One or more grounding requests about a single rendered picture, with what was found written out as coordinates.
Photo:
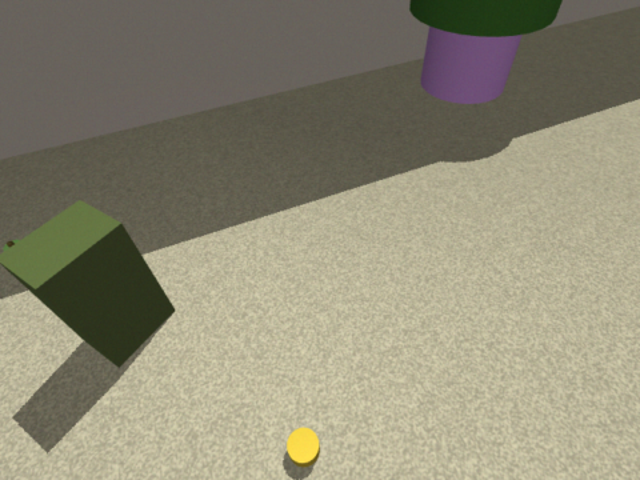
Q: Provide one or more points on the potted plant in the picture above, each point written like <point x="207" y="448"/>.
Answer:
<point x="472" y="44"/>

